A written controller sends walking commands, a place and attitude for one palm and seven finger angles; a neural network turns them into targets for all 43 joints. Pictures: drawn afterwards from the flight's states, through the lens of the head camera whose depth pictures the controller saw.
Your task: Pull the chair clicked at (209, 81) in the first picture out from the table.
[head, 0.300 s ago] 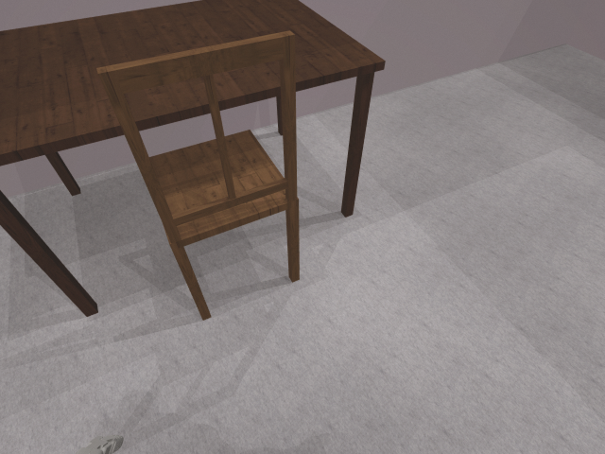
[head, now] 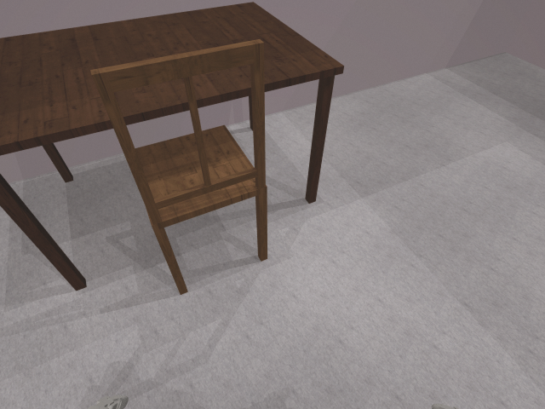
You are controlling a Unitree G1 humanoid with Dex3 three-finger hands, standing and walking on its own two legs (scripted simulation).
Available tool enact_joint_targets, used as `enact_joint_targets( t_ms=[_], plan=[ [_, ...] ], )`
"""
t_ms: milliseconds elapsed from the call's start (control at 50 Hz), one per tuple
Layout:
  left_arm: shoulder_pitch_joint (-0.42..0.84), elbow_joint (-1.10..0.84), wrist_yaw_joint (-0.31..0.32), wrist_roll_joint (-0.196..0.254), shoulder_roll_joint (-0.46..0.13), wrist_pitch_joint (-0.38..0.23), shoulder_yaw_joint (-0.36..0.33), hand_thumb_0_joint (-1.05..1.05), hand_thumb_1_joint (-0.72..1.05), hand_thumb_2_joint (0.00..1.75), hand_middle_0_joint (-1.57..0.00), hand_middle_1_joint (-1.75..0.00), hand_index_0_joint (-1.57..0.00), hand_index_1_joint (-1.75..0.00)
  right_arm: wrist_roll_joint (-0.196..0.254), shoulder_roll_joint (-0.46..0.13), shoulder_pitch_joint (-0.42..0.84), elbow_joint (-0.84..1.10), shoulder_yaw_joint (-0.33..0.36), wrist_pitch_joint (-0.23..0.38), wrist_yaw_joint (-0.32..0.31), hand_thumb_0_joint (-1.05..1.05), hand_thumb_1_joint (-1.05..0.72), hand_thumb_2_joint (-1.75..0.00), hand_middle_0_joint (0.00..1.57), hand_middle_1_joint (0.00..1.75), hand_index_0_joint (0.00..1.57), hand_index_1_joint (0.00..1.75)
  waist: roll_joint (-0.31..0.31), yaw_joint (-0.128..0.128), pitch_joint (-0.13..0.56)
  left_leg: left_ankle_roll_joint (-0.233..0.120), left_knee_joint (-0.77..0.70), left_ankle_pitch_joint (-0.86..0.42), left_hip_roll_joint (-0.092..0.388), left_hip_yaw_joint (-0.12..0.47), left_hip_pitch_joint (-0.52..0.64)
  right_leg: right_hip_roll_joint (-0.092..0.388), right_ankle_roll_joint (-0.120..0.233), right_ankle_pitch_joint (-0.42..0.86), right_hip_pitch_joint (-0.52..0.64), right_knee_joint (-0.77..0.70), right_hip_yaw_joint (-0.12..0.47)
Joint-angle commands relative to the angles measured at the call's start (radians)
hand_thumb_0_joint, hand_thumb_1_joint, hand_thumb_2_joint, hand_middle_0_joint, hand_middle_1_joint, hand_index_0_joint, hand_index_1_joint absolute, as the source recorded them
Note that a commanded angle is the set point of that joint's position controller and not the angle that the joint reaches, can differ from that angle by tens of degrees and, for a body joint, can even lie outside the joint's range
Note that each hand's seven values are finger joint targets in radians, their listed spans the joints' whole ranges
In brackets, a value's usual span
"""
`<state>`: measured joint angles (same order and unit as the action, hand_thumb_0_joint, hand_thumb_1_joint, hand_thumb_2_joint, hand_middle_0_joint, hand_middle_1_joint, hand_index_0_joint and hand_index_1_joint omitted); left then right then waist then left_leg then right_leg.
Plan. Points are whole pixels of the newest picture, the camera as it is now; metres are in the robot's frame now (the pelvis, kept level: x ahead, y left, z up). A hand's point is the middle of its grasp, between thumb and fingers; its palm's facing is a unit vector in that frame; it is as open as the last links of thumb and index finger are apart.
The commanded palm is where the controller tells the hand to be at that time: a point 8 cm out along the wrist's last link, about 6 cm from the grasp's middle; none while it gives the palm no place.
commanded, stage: stand and wait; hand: left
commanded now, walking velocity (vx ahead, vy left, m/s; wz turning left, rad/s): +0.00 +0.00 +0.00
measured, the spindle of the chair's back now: (199, 137) +0.77 +0.25 -0.06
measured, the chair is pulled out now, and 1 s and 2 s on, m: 0.00 0.00 0.00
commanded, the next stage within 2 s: look at it before walking up in 0.52 s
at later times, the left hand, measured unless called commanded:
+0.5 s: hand out of the picture +0.05 +0.23 -0.15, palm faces -0.03 -0.94 -0.34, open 7.4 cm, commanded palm none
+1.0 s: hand out of the picture +0.05 +0.23 -0.15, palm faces -0.03 -0.95 -0.32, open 7.4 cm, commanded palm none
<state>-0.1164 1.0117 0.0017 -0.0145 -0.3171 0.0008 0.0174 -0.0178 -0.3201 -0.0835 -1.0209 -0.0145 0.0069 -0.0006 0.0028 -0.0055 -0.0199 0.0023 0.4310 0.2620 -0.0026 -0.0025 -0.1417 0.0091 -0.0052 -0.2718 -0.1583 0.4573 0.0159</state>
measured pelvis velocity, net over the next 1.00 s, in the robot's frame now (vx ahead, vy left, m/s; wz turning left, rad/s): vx -0.02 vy -0.01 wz -0.01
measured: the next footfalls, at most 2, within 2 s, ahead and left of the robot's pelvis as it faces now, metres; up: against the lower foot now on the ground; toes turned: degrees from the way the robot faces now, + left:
none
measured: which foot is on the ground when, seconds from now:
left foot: down 0.00-1.00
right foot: down 0.00-1.00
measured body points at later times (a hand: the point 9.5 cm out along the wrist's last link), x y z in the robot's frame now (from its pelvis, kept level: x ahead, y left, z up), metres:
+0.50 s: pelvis -0.01 -0.01 +0.00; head -0.01 -0.02 +0.45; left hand +0.06 +0.28 -0.13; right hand +0.05 -0.30 -0.14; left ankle -0.02 +0.12 -0.74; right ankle -0.02 -0.12 -0.74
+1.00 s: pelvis -0.02 -0.01 +0.01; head -0.02 -0.01 +0.45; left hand +0.05 +0.28 -0.13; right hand +0.04 -0.29 -0.13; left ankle -0.02 +0.12 -0.74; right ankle -0.02 -0.12 -0.74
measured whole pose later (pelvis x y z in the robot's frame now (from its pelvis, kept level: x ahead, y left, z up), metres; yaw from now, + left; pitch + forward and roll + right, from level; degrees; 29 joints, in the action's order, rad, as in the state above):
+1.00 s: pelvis -0.02 -0.01 +0.01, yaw +0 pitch -2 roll +0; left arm -0.15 1.09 0.00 -0.01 -0.32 -0.01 0.01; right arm -0.01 -0.32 -0.15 -1.12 -0.01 0.01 0.00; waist 0.00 0.00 -0.03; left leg 0.02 0.36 0.20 0.02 0.00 -0.13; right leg -0.01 0.01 -0.19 -0.14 0.37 0.01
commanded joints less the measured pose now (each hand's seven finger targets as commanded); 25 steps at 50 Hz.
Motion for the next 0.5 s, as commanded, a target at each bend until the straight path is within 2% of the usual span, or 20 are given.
enact_joint_targets(
  t_ms=[0,180,480],
  plan=[
    [0.030,-0.061,0.015,0.003,-0.211,-0.022,-0.054,0.00,0.90,0.90,-0.20,-0.30,-0.20,-0.30,0.004,-0.197,0.032,0.053,0.051,0.023,-0.019,0.00,-0.90,-0.90,0.20,0.30,0.20,0.30,-0.013,0.007,0.074,-0.036,-0.062,-0.260,0.109,0.074,0.032,0.102,0.039,0.274,0.007,-0.070,0.082],
    [0.013,-0.026,0.015,0.006,-0.207,-0.025,-0.052,0.00,0.90,0.90,-0.20,-0.30,-0.20,-0.30,0.007,-0.192,0.010,0.014,0.046,0.023,-0.019,0.00,-0.90,-0.90,0.20,0.30,0.20,0.30,-0.007,0.006,0.074,-0.029,-0.084,-0.232,0.114,0.077,0.038,0.104,0.039,0.260,0.023,-0.099,0.090],
    [0.009,0.006,0.014,0.004,-0.205,-0.026,-0.051,0.00,0.90,0.90,-0.20,-0.30,-0.20,-0.30,0.007,-0.190,-0.021,-0.029,0.041,0.020,-0.017,0.00,-0.90,-0.90,0.20,0.30,0.20,0.30,-0.020,0.006,0.030,-0.021,-0.117,-0.156,0.114,0.083,0.013,0.102,0.038,0.162,0.000,-0.144,0.103]
  ],
)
